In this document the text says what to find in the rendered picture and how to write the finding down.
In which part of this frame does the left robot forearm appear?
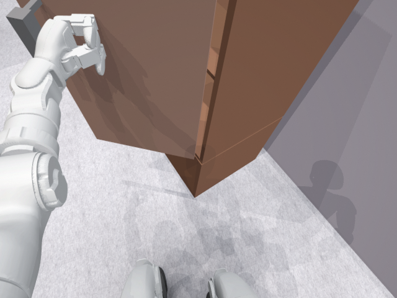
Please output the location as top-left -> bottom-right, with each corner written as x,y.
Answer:
0,58 -> 66,160

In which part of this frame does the robot right shin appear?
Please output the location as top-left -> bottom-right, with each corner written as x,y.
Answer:
214,268 -> 226,276

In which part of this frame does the left robot hand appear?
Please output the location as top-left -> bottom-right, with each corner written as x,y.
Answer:
34,14 -> 106,80

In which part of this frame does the right robot thigh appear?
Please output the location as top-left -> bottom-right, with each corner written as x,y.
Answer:
208,272 -> 259,298

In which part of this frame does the handle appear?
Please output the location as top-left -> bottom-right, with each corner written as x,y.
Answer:
6,0 -> 68,81

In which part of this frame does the left robot upper arm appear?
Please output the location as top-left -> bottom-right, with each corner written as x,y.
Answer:
0,151 -> 68,298

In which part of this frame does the cupboard door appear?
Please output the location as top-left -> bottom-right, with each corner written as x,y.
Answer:
16,0 -> 217,160

